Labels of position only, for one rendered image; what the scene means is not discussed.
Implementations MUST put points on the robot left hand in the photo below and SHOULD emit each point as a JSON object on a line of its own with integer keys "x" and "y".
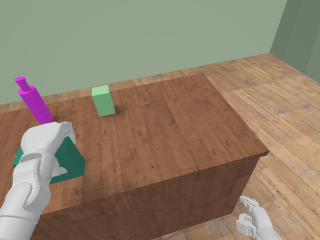
{"x": 48, "y": 137}

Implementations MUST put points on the robot left forearm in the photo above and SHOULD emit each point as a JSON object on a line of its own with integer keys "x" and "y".
{"x": 28, "y": 196}

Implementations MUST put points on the sponge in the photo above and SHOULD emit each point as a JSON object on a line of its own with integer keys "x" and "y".
{"x": 68, "y": 157}

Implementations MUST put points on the robot right forearm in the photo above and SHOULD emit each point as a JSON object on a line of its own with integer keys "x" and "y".
{"x": 266, "y": 233}

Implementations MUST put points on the robot right hand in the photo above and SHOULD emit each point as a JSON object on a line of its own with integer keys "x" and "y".
{"x": 248, "y": 225}

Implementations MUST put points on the table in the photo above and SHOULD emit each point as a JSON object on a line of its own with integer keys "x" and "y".
{"x": 174, "y": 154}

